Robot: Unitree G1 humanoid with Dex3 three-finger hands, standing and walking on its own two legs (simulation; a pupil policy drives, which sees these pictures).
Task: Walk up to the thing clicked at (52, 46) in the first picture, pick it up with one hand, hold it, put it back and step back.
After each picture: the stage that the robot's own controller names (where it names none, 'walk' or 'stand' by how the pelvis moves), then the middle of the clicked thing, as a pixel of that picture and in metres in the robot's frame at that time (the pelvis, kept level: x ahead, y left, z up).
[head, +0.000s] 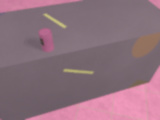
stand; (46, 40) +0.68 +0.20 -0.06
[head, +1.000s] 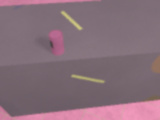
walk; (56, 43) +0.61 +0.17 -0.05
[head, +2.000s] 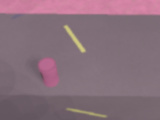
stand; (49, 72) +0.42 +0.15 -0.03
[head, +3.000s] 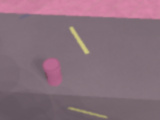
stand; (53, 72) +0.43 +0.14 -0.05
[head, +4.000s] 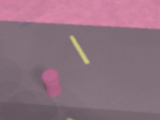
stand; (52, 83) +0.40 +0.14 -0.06
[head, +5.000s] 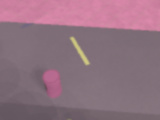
stand; (52, 84) +0.40 +0.14 -0.06
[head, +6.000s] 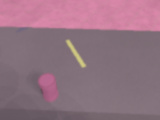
stand; (49, 87) +0.38 +0.15 -0.06
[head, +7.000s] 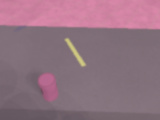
stand; (48, 87) +0.38 +0.15 -0.06
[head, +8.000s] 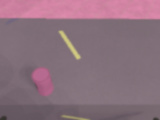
rise first; (43, 82) +0.39 +0.17 -0.06
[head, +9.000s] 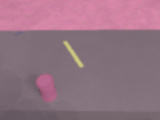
go down; (47, 88) +0.38 +0.18 -0.06
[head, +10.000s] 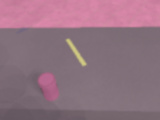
go down; (49, 87) +0.38 +0.17 -0.06
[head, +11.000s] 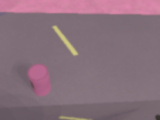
go down; (40, 80) +0.38 +0.15 -0.01
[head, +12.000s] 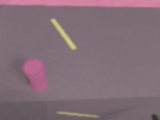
close in; (36, 75) +0.39 +0.16 +0.00
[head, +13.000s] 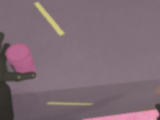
close; (22, 62) +0.41 +0.17 +0.03
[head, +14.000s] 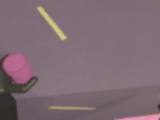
lift; (20, 72) +0.38 +0.18 +0.03
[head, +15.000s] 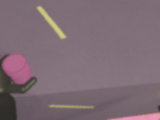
lift; (20, 72) +0.38 +0.18 +0.03
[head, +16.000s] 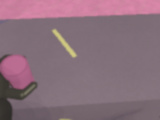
hold; (19, 76) +0.32 +0.19 +0.12
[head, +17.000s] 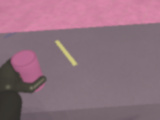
hold; (29, 72) +0.33 +0.17 +0.14
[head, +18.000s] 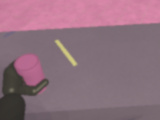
crouch; (32, 75) +0.33 +0.16 +0.12
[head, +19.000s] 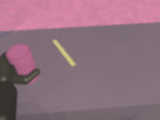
crouch; (23, 65) +0.37 +0.19 +0.12
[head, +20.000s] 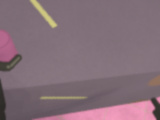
lower; (3, 50) +0.45 +0.20 +0.03
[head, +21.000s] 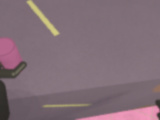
lower; (9, 57) +0.42 +0.20 +0.03
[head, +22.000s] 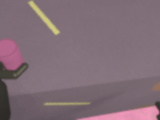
lower; (11, 59) +0.42 +0.19 +0.04
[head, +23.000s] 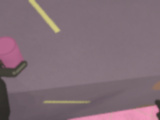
lower; (10, 56) +0.43 +0.20 +0.04
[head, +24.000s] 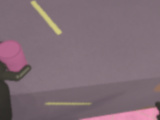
loosen; (14, 60) +0.42 +0.19 +0.04
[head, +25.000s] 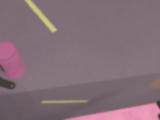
withdraw; (10, 61) +0.41 +0.19 +0.04
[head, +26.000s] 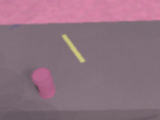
sink last; (44, 83) +0.37 +0.17 +0.00
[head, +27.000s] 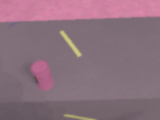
stand; (43, 75) +0.41 +0.18 -0.01
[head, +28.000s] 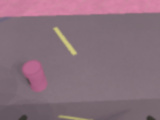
stand; (35, 76) +0.39 +0.19 +0.00
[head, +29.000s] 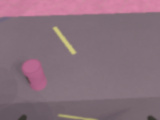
stand; (35, 75) +0.40 +0.19 +0.00
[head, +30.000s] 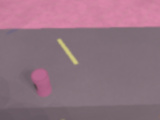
stand; (42, 83) +0.41 +0.18 -0.06
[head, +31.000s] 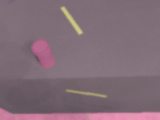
walk; (44, 54) +0.47 +0.19 -0.04
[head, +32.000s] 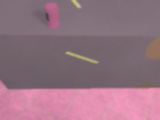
walk; (52, 15) +0.74 +0.15 -0.04
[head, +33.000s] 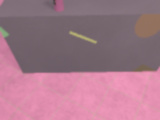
stand; (58, 1) +1.03 +0.20 -0.05
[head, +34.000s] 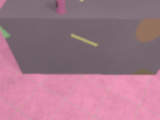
stand; (60, 4) +1.02 +0.16 -0.06
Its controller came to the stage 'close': yes
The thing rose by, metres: 0.21
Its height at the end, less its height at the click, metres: +0.00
